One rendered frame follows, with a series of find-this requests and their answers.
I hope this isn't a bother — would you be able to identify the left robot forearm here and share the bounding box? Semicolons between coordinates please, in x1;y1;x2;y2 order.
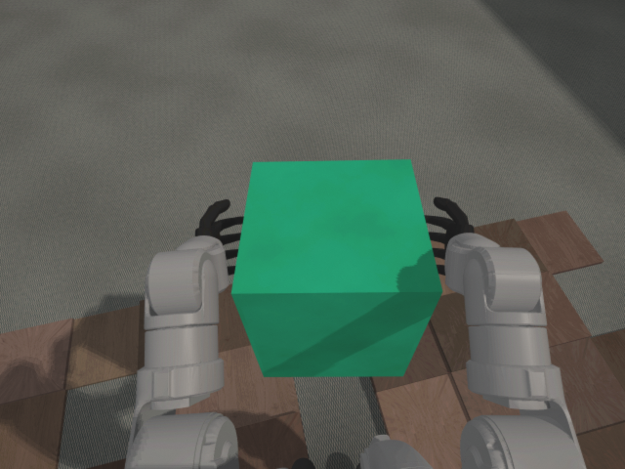
125;235;229;469

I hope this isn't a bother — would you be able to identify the right robot forearm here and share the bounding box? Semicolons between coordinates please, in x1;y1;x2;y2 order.
444;233;587;469

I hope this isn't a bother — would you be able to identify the carton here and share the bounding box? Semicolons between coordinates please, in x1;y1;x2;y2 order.
231;159;442;377

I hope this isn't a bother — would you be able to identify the robot left hand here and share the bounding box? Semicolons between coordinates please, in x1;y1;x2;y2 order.
195;199;244;275

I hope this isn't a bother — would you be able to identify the left robot upper arm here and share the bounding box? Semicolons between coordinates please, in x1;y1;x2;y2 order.
126;412;239;469

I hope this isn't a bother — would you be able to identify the right robot thigh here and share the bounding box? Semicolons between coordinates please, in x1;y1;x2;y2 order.
360;440;434;469

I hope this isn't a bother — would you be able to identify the right robot upper arm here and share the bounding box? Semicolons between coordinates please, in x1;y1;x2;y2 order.
460;415;585;469

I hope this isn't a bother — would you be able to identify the robot right hand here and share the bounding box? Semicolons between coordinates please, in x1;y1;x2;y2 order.
424;197;475;276

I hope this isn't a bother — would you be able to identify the robot right shin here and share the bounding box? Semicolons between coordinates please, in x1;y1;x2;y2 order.
370;435;390;446

